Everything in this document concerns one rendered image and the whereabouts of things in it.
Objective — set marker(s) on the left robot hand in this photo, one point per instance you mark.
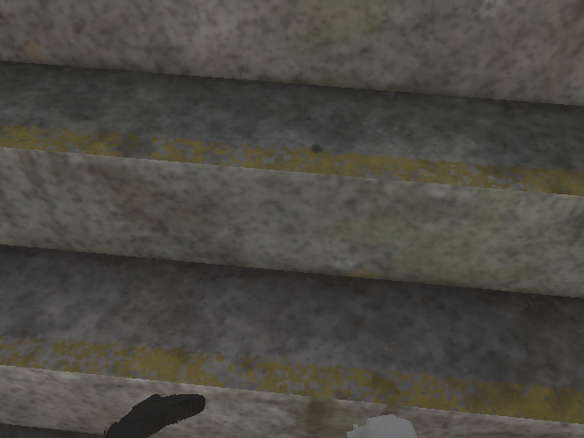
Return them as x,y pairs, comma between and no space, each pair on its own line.
154,413

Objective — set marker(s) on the robot right thigh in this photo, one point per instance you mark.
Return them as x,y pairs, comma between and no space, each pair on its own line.
385,426

